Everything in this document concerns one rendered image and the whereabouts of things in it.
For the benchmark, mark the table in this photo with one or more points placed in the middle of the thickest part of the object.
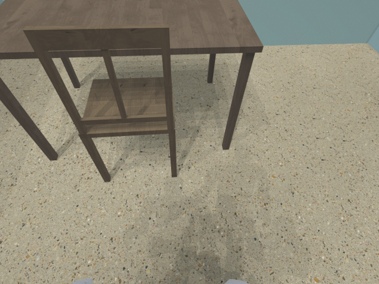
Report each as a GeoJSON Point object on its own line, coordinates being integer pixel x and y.
{"type": "Point", "coordinates": [195, 27]}

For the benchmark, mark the chair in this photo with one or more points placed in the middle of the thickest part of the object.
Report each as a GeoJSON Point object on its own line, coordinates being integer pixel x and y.
{"type": "Point", "coordinates": [115, 107]}

